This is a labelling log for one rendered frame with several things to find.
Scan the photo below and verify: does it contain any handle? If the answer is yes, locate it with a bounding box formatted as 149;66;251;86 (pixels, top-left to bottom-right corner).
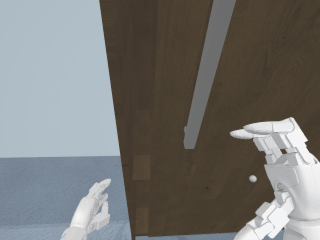
183;0;236;149

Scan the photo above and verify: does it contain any left robot hand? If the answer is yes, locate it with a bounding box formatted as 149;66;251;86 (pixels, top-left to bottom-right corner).
70;178;111;234

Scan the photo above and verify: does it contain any left robot forearm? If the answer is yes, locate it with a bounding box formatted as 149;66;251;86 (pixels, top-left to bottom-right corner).
60;226;88;240

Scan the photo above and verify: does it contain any wardrobe door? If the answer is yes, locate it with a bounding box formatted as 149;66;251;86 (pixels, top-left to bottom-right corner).
148;0;320;237

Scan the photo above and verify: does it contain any right robot forearm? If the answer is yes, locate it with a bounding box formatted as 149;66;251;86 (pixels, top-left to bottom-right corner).
283;215;320;240

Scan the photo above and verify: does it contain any right robot hand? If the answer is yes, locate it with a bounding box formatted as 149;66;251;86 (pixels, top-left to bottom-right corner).
230;117;320;240

